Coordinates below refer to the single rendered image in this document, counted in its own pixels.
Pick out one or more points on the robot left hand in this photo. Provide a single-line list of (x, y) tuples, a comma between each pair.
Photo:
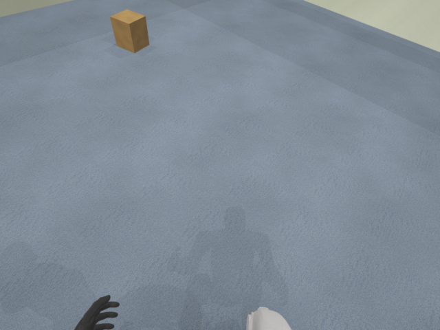
[(93, 315)]

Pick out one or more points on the carton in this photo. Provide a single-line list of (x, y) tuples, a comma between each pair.
[(130, 30)]

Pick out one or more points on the right robot thigh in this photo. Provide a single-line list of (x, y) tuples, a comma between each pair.
[(264, 319)]

